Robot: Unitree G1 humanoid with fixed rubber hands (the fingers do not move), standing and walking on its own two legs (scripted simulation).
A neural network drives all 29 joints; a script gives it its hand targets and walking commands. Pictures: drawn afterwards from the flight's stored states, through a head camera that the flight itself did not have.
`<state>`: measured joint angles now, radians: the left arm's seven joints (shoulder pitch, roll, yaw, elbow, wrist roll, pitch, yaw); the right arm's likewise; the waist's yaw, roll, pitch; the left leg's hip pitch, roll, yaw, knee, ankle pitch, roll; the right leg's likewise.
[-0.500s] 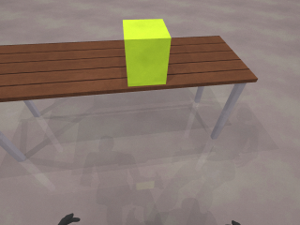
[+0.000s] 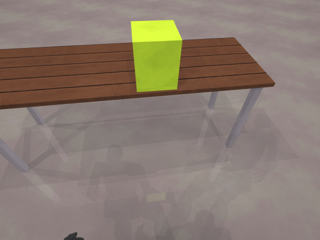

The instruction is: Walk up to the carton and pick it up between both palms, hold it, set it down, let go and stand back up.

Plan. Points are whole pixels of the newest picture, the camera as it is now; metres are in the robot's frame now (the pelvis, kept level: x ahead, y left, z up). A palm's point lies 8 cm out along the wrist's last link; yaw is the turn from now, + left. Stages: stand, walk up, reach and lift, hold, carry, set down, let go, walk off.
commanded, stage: stand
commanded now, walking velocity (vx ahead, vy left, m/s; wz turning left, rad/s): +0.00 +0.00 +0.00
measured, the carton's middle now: (154, 56) +0.90 +0.06 +0.00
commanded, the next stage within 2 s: none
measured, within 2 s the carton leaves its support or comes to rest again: neither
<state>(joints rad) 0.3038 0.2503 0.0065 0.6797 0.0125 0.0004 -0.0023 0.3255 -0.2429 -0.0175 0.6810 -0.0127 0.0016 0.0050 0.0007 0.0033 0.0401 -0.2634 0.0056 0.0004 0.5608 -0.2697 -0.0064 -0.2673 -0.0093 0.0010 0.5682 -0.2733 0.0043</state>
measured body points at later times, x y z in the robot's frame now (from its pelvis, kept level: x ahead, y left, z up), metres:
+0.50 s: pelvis +0.01 +0.00 +0.00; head +0.01 +0.00 +0.45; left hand +0.09 +0.26 -0.12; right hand +0.09 -0.25 -0.12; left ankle +0.02 +0.12 -0.73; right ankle +0.02 -0.12 -0.73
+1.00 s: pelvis +0.01 +0.00 +0.00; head +0.01 +0.00 +0.45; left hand +0.09 +0.26 -0.12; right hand +0.09 -0.26 -0.12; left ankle +0.02 +0.12 -0.73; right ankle +0.02 -0.12 -0.73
